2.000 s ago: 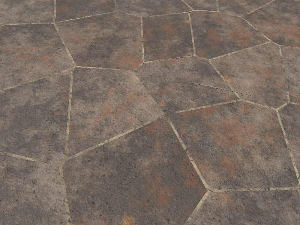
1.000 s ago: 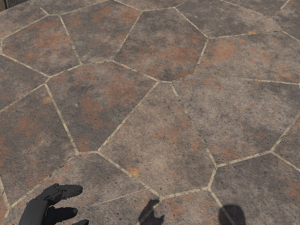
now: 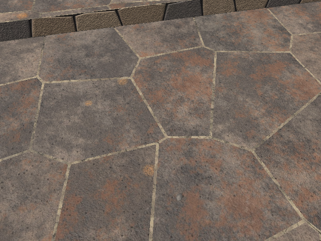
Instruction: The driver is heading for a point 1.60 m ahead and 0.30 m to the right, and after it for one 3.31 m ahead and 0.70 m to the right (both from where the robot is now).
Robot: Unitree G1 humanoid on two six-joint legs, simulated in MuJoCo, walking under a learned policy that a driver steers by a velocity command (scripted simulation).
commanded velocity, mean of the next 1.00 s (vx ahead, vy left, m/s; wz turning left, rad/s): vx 0.02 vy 0.00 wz -0.20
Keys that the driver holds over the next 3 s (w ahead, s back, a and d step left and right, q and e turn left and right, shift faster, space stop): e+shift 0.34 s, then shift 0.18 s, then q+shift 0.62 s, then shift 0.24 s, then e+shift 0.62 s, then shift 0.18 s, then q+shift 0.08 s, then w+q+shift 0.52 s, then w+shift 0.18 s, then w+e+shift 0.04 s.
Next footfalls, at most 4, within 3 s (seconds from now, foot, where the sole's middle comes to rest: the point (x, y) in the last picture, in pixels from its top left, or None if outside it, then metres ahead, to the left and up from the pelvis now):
0.14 right None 0.08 -0.16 -0.78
0.60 left None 0.21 0.04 -0.78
0.96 right None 0.10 -0.17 -0.78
1.44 left None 0.12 0.09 -0.78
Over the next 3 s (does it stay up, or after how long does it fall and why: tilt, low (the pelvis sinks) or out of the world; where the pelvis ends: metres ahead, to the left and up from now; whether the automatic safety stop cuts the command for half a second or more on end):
stays up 0.55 -0.08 -0.03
